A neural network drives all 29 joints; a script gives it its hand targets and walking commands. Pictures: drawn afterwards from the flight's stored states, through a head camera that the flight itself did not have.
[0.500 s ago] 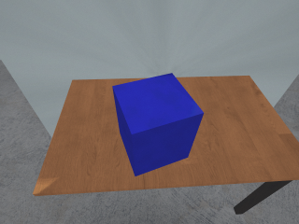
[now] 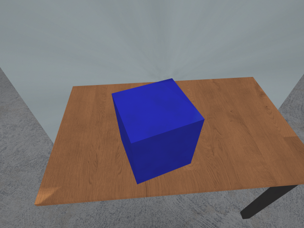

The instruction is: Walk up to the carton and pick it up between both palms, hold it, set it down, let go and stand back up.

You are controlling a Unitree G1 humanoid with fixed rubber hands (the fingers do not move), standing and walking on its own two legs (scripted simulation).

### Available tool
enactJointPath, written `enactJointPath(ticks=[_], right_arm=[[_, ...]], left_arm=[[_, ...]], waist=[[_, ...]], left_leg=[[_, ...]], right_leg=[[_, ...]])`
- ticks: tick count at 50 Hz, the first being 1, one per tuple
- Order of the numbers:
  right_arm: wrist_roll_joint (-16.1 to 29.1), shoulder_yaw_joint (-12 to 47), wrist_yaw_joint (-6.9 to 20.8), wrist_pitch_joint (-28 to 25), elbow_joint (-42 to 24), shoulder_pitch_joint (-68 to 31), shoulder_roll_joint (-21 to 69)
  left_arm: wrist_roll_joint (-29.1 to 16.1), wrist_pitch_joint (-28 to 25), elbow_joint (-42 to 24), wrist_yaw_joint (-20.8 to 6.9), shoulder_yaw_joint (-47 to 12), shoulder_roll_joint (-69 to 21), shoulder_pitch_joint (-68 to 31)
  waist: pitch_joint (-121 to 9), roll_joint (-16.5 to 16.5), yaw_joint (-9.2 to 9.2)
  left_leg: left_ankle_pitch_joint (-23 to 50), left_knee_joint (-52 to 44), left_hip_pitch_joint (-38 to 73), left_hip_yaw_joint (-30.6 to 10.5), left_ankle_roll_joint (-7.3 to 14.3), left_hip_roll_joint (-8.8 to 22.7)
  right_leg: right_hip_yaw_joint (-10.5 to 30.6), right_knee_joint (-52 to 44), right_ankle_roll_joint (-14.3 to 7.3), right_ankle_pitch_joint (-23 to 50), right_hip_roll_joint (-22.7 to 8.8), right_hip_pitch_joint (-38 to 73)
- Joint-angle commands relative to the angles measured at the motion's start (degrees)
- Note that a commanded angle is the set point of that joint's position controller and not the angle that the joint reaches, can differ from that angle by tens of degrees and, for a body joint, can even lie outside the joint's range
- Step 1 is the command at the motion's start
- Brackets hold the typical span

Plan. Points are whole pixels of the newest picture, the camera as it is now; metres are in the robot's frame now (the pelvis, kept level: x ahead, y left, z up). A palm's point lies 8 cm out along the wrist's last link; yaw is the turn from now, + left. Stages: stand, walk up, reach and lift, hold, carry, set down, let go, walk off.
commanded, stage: reach and lift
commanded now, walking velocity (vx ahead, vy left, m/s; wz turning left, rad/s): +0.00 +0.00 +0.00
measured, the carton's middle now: (154, 131) +0.43 +0.00 -0.03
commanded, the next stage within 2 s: none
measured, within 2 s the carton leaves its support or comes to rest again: neither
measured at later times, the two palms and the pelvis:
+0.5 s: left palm out of the picture +0.14 +0.26 -0.10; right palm out of the picture +0.15 -0.28 -0.09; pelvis +0.01 +0.00 -0.01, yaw +2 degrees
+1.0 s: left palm out of the picture +0.12 +0.22 -0.08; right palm out of the picture +0.15 -0.27 -0.07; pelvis +0.00 -0.01 +0.00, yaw +1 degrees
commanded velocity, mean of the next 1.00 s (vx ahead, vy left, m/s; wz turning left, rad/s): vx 0.00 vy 0.00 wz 0.00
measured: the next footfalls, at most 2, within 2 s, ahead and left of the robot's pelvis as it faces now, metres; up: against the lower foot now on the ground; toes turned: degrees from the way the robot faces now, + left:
none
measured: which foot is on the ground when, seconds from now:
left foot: down 0.00-1.00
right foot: down 0.00-1.00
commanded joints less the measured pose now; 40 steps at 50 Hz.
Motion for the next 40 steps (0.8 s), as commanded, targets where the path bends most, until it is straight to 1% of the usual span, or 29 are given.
enactJointPath(ticks=[1, 2, 3, 4, 5, 6, 7, 9, 10, 12, 14, 16, 17, 18, 21, 23, 24, 26, 28, 31, 33, 35, 37, 40], right_arm=[[-7.9, -7.1, 3.9, -8.2, -13.1, -25.2, -6.7], [-8.0, -7.9, 5.0, -6.8, -13.0, -23.4, -7.9], [-8.2, -8.2, 5.7, -5.4, -12.5, -21.6, -9.0], [-7.3, -9.5, 5.9, -4.8, -13.0, -18.6, -9.7], [-5.9, -10.2, 5.8, -4.8, -13.7, -15.0, -11.1], [-4.3, -10.5, 5.7, -4.8, -15.2, -11.9, -11.2], [-2.9, -10.1, 5.7, -5.2, -15.4, -9.4, -11.6], [-0.4, -8.9, 5.9, -5.9, -15.3, -5.0, -13.1], [0.9, -8.5, 6.1, -6.4, -15.2, -3.2, -13.8], [2.3, -7.2, 6.5, -7.0, -14.9, -2.0, -14.3], [2.5, -6.4, 6.6, -7.4, -15.6, -3.2, -13.6], [1.9, -5.8, 6.6, -7.7, -16.9, -5.1, -12.6], [1.8, -5.5, 6.7, -7.6, -17.8, -6.0, -11.7], [1.4, -5.5, 7.0, -7.3, -17.7, -6.4, -11.0], [1.4, -6.2, 8.5, -7.0, -18.9, -6.0, -9.9], [1.7, -6.7, 9.5, -6.9, -19.4, -5.4, -9.8], [1.8, -6.7, 9.7, -7.0, -20.1, -5.2, -9.7], [2.5, -6.8, 9.9, -7.6, -21.5, -4.5, -9.6], [2.8, -6.6, 9.8, -8.6, -23.8, -3.8, -9.8], [3.0, -6.2, 9.2, -10.1, -26.5, -2.4, -9.4], [2.8, -6.4, 8.9, -10.7, -27.3, -1.7, -9.3], [2.5, -6.4, 8.6, -11.1, -27.8, -1.2, -8.9], [2.4, -6.2, 8.5, -11.2, -28.0, -0.7, -8.6], [3.1, -5.6, 8.6, -11.4, -28.8, 0.2, -7.9]], left_arm=[[0.6, 15.6, -24.0, 3.1, 4.1, 9.1, -23.5], [0.4, 19.2, -27.3, 3.6, 4.1, 8.0, -22.1], [1.4, 22.1, -28.3, 3.2, 3.5, 6.2, -19.4], [2.4, 24.7, -31.7, 2.6, 3.6, 6.2, -17.4], [3.6, 26.3, -35.9, 2.1, 3.7, 6.6, -15.1], [3.7, 27.1, -40.4, 1.9, 3.8, 6.7, -13.4], [4.5, 27.7, -43.5, 1.9, 3.8, 6.3, -10.6], [5.9, 28.0, -46.9, 2.2, 5.0, 5.6, -3.9], [6.1, 27.8, -47.2, 2.3, 5.3, 4.9, -0.8], [6.9, 27.4, -45.9, 2.7, 6.2, 3.2, 2.7], [7.4, 26.8, -44.5, 3.0, 6.4, 2.7, 2.0], [7.3, 25.5, -42.7, 3.2, 6.6, 2.6, -0.2], [6.8, 25.0, -43.0, 3.5, 6.4, 2.2, -1.9], [6.2, 24.3, -43.3, 3.7, 6.0, 1.7, -3.2], [4.6, 22.2, -47.7, 4.8, 5.1, -0.6, -4.5], [3.7, 20.8, -49.6, 5.5, 4.6, -1.8, -4.4], [3.4, 20.0, -50.3, 5.7, 4.5, -2.1, -3.8], [3.0, 18.3, -51.4, 6.2, 4.8, -2.3, -2.6], [2.5, 16.7, -51.5, 6.6, 5.1, -2.3, -0.8], [1.8, 14.1, -49.6, 6.6, 5.5, -1.9, 2.2], [1.1, 12.6, -48.3, 6.8, 5.6, -1.9, 3.4], [0.4, 11.5, -46.7, 6.8, 5.3, -2.2, 4.2], [0.0, 10.3, -46.3, 7.1, 4.8, -2.6, 4.4], [0.0, 8.7, -46.6, 7.7, 4.3, -3.4, 4.9]], waist=[[2.5, -2.8, -0.28], [3.1, -3.2, -0.76], [2.7, -2.5, -0.33], [0.2, -2.9, -1.15], [-5.2, -2.9, -1.91], [-9.8, -2.5, -1.89], [-13.7, -2.2, -1.65], [-20.5, 0.6, -1.01], [-21.1, 1.8, -0.82], [-17.8, 3.3, 0.14], [-11.7, 2.2, 0.44], [-5.5, 0.6, 0.73], [-2.8, 0.5, 0.57], [-0.7, 0.5, -0.13], [0.4, 2.0, -1.01], [-0.3, 2.4, -0.91], [-1.8, 1.9, -0.72], [-4.4, 1.6, 0.08], [-6.8, -0.2, 0.57], [-8.6, -3.3, 1.31], [-7.6, -4.7, 1.9], [-6.7, -5.9, 1.76], [-4.8, -6.0, 2.01], [-3.3, -5.3, 2.22]], left_leg=[[-16.4, 10.4, -9.4, 4.3, 1.5, -2.0], [-18.2, 11.4, -10.1, 4.0, 2.3, -1.3], [-15.1, 12.1, -10.0, 3.5, 2.0, -0.5], [-11.8, 13.1, -7.3, 3.5, 1.4, -0.7], [-6.5, 14.3, -4.2, 3.6, 0.6, -0.8], [-2.0, 15.1, -1.0, 3.5, 0.1, -0.7], [2.5, 15.9, 2.0, 3.0, 0.0, -0.6], [15.9, 16.8, 8.3, 1.9, -1.3, -0.2], [21.0, 16.8, 10.9, 1.2, -1.9, -0.4], [24.3, 15.6, 10.4, 0.6, -2.5, -1.1], [21.0, 12.9, 6.1, 0.5, -2.0, -2.0], [16.0, 10.1, 2.7, 0.5, -1.2, -2.6], [13.6, 8.9, 2.0, 0.5, -1.0, -2.6], [11.3, 7.9, 2.2, 0.5, -1.0, -2.6], [8.2, 5.6, 4.1, 0.6, -1.0, -2.0], [7.4, 4.7, 4.6, 0.5, -1.1, -1.8], [8.0, 4.8, 4.9, 0.6, -1.0, -1.7], [9.2, 4.7, 5.7, 0.8, -0.9, -1.9], [10.6, 4.7, 6.2, 0.9, -0.5, -2.3], [9.3, 4.0, 5.3, 1.3, 0.4, -3.1], [6.5, 3.0, 3.9, 1.5, 1.0, -3.3], [4.3, 2.3, 3.1, 1.7, 1.3, -3.5], [2.6, 1.4, 2.2, 2.1, 1.5, -3.6], [1.8, 0.7, 1.9, 2.2, 1.3, -3.6]], right_leg=[[-4.3, 6.5, -0.7, -18.8, -1.8, -15.4], [-4.3, 7.2, -1.5, -20.3, -1.7, -15.5], [-4.6, 8.7, -2.0, -15.6, -2.3, -14.1], [-4.7, 10.0, -2.0, -8.9, -2.2, -13.0], [-4.9, 11.1, -2.0, -2.3, -1.8, -10.8], [-5.3, 11.7, -2.2, 2.4, -1.5, -9.8], [-5.7, 11.9, -2.4, 6.4, -1.0, -8.9], [-6.7, 12.0, -2.3, 17.6, 0.6, -5.3], [-6.7, 11.4, -2.1, 20.7, 1.2, -4.9], [-6.1, 10.0, -2.1, 22.1, 1.5, -3.6], [-5.4, 8.5, -1.6, 21.0, 1.3, -1.9], [-4.7, 6.6, -0.8, 18.3, 0.9, -1.5], [-4.3, 5.4, -0.6, 16.3, 0.5, -2.1], [-4.2, 4.5, -0.5, 13.8, 0.4, -3.4], [-4.2, 2.9, -0.7, 9.3, 0.3, -5.8], [-4.0, 2.4, -1.1, 7.9, 0.4, -5.8], [-3.9, 2.5, -1.1, 8.5, 0.3, -5.6], [-3.6, 2.0, -1.1, 9.4, 0.2, -4.7], [-3.4, 1.7, -0.7, 11.3, 0.5, -3.3], [-2.8, 1.2, -0.1, 12.4, 0.3, -1.7], [-2.5, 0.8, 0.2, 10.3, 0.1, -1.7], [-2.1, 0.2, 0.3, 8.1, -0.1, -2.3], [-1.8, -0.6, 0.5, 5.7, -0.4, -2.8], [-1.3, -1.5, 0.4, 3.3, -0.6, -3.6]])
